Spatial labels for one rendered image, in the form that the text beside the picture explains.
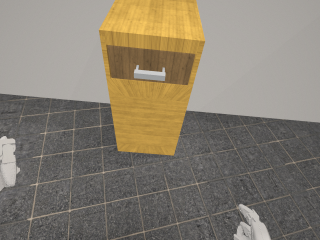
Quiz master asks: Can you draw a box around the drawer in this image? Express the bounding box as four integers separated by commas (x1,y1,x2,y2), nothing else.
107,45,195,85

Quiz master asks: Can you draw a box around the cabinet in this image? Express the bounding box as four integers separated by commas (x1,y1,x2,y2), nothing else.
99,0,205,156

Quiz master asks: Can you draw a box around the handle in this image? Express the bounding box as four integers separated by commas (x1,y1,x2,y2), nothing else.
134,65,166,81

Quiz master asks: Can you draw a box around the robot left hand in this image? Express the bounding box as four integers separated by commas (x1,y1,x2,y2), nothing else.
0,136,20,191

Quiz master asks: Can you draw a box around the robot right hand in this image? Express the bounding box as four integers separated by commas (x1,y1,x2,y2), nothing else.
233,204,271,240

